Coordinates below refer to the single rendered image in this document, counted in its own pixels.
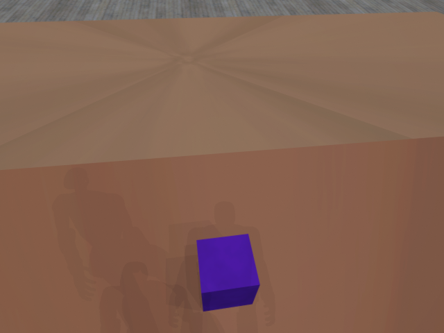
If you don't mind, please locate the carton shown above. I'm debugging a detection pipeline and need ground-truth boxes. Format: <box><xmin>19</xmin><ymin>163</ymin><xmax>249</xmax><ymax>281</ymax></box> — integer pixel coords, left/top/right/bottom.
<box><xmin>196</xmin><ymin>234</ymin><xmax>260</xmax><ymax>311</ymax></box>

